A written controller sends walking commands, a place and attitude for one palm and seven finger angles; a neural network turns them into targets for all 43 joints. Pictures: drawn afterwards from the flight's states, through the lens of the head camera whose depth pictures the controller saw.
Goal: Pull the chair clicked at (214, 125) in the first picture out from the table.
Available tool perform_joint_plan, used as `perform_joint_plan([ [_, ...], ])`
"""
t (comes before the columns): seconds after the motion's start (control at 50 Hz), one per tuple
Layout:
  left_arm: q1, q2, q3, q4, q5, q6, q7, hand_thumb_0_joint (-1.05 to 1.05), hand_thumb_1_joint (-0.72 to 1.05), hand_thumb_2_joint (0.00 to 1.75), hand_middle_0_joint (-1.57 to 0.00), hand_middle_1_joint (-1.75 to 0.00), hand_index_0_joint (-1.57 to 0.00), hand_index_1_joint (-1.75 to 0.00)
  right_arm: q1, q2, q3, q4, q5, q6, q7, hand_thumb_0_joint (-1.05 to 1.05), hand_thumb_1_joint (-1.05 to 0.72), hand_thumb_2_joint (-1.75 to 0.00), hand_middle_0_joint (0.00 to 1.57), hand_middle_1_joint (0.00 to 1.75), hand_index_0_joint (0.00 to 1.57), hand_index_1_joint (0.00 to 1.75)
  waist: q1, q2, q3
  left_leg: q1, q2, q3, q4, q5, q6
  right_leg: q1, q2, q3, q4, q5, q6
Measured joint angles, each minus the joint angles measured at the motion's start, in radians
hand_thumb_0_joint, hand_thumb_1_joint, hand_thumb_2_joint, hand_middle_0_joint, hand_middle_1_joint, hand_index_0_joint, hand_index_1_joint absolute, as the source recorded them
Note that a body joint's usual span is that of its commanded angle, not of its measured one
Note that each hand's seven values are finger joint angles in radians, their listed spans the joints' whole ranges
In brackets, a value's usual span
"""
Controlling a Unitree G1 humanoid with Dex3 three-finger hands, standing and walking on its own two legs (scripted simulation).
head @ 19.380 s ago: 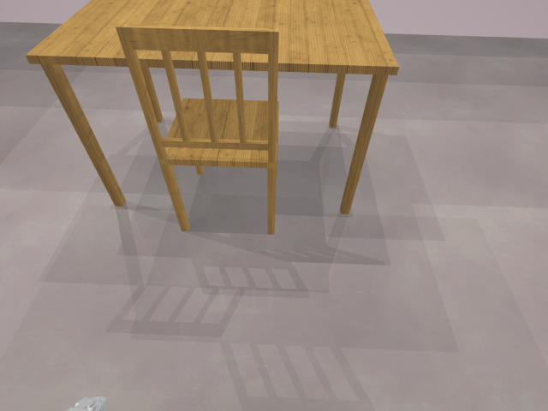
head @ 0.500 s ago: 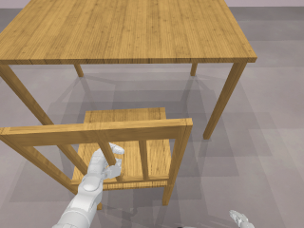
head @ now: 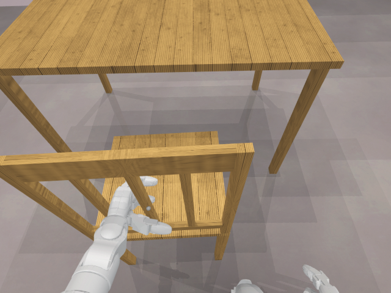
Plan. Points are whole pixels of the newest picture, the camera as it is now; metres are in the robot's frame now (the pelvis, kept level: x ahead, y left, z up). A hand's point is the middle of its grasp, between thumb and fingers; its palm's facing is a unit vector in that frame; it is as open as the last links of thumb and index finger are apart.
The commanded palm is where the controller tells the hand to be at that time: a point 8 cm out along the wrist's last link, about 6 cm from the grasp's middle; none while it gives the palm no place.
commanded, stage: open the thumb and straighten the fingers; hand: left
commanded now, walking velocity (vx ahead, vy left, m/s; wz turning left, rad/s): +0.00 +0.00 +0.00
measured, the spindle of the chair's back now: (146, 204) +0.32 +0.12 -0.06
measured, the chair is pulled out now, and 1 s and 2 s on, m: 0.32 0.32 0.32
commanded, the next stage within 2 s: draw the fingers out of the gap in 0.30 s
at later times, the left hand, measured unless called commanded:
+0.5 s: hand (142, 217) +0.29 +0.13 -0.05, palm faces -0.05 -0.98 -0.19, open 17.4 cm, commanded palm +0.26 +0.18 -0.03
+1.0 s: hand (134, 263) +0.20 +0.13 -0.05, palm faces -0.06 -0.98 -0.18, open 17.5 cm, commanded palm +0.18 +0.18 -0.03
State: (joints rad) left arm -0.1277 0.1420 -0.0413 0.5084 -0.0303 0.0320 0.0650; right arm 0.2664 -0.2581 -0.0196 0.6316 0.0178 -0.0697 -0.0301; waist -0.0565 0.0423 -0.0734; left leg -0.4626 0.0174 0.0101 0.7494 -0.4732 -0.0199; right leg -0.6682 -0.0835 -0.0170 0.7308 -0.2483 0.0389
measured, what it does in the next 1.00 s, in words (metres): stands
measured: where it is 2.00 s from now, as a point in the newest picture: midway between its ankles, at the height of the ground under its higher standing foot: outside the picture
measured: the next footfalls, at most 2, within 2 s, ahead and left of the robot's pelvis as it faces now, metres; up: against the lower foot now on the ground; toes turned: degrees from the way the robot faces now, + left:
none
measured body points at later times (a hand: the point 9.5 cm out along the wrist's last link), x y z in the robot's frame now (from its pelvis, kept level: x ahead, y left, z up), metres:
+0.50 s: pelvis +0.01 -0.01 -0.01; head +0.07 -0.03 +0.43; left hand +0.29 +0.18 -0.04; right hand +0.15 -0.27 -0.11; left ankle -0.06 +0.13 -0.71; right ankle +0.06 -0.15 -0.71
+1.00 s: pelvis +0.01 +0.00 -0.03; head +0.05 -0.01 +0.42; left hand +0.19 +0.18 -0.04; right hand +0.19 -0.23 -0.10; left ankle -0.06 +0.13 -0.71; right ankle +0.06 -0.15 -0.71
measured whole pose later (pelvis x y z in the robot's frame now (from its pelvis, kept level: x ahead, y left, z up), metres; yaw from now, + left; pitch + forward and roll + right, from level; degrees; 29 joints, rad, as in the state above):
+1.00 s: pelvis +0.01 +0.00 -0.03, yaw +3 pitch +12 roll -1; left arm 0.43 0.18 -0.13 -0.09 0.00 0.17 0.04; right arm 0.24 -0.24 0.02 0.46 0.02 -0.13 -0.07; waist -0.04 0.05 -0.13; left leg -0.58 0.01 -0.05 0.96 -0.59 -0.02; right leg -0.76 -0.10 -0.06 0.91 -0.36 0.04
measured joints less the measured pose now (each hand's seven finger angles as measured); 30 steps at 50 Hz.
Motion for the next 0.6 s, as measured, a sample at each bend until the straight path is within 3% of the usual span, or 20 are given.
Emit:
perform_joint_plan([
  [0.12, 0.005, -0.007, 0.0, -0.029, 0.005, 0.029, -0.011, 0.0, -0.49, 0.22, -0.24, -0.74, -0.25, -0.74, -0.005, 0.006, 0.014, -0.014, -0.002, -0.004, -0.005, 0.01, -0.91, -0.9, 0.2, 0.3, 0.21, 0.3, 0.006, 0.007, -0.009, -0.028, 0.0, -0.008, 0.034, -0.019, -0.003, -0.029, -0.003, -0.006, 0.041, -0.024, -0.003],
  [0.3, 0.067, 0.011, 0.013, -0.119, -0.002, 0.056, -0.027, -0.01, -0.53, 0.2, -0.07, -0.21, -0.07, -0.21, -0.008, 0.0, 0.015, -0.043, -0.001, -0.006, -0.013, 0.01, -0.91, -0.9, 0.2, 0.3, 0.21, 0.3, 0.006, 0.009, -0.017, -0.046, 0.006, -0.023, 0.061, -0.036, -0.011, -0.045, 0.0, -0.02, 0.07, -0.046, -0.009],
  [0.46, 0.091, 0.029, 0.018, -0.144, 0.0, 0.078, -0.046, -0.01, -0.53, 0.2, -0.02, -0.05, -0.02, -0.04, -0.017, -0.018, 0.013, -0.06, 0.0, -0.005, -0.02, 0.01, -0.91, -0.9, 0.2, 0.3, 0.21, 0.3, 0.004, 0.005, -0.02, -0.063, 0.007, -0.034, 0.084, -0.047, -0.014, -0.056, -0.003, -0.03, 0.09, -0.058, -0.012],
  [0.6, 0.226, 0.037, -0.001, -0.269, -0.004, 0.083, -0.053, -0.01, -0.53, 0.2, -0.01, -0.01, -0.01, -0.01, -0.009, -0.018, 0.013, -0.094, 0.004, -0.016, -0.02, 0.01, -0.91, -0.9, 0.2, 0.3, 0.2, 0.3, 0.003, 0.008, -0.028, -0.07, 0.007, -0.036, 0.102, -0.06, -0.012, -0.061, -0.003, -0.031, 0.105, -0.069, -0.009],
])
